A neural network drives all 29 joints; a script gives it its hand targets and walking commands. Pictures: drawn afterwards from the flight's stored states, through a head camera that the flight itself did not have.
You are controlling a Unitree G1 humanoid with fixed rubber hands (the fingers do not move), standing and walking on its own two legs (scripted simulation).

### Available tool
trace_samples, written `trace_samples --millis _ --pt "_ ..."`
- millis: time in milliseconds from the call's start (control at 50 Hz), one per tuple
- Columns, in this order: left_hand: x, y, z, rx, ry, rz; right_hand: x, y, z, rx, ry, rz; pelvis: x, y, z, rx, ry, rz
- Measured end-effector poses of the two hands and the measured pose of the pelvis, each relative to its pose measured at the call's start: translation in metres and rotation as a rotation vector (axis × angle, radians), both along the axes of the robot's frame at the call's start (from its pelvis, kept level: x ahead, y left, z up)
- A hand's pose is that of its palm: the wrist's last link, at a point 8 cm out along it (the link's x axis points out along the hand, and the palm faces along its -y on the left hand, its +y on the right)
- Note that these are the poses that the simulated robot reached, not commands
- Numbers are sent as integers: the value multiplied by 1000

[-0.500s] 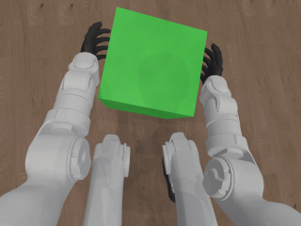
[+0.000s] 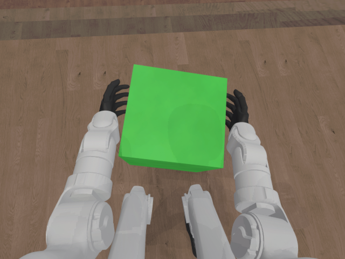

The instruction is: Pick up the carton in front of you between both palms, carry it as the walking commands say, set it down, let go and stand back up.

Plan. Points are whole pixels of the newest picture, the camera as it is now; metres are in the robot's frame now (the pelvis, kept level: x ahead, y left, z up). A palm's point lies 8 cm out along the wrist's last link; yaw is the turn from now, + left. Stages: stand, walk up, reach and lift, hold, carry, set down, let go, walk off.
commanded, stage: reach and lift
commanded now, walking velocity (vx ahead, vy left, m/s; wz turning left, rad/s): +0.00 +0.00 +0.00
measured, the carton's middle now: (171, 128) +0.43 -0.01 -0.13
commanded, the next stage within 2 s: hold in 1.96 s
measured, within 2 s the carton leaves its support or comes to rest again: neither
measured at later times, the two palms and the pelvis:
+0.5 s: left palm (80, 100) +0.40 +0.14 +0.11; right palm (275, 106) +0.39 -0.16 +0.11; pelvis +0.05 +0.00 +0.15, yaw +1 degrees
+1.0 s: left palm (18, 71) +0.36 +0.15 +0.24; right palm out of the picture +0.37 -0.15 +0.24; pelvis +0.08 -0.01 +0.22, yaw +1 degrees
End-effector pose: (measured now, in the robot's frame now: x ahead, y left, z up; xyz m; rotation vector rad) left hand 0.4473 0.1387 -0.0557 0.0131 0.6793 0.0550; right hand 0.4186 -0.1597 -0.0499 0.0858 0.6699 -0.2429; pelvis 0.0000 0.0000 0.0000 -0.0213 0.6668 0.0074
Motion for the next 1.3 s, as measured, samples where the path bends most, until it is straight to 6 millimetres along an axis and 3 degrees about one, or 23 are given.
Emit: trace_samples --millis 560,740,900,1000,1300 --pt "-52 6 181 0 5 72 -32 5 181 -4 6 65 61 -3 160 17 -321 8" --pt "-66 7 235 2 -2 92 -40 6 234 -11 -1 91 77 -5 198 23 -469 7" --pt "-79 7 281 22 -21 102 -46 6 279 -35 -20 130 83 -6 217 26 -613 6" --pt "-85 7 296 41 -8 91 -50 6 295 -54 -8 149 79 -8 221 27 -681 5" --pt "-88 8 301 39 7 92 -53 7 300 -53 4 144 62 -8 220 27 -723 6"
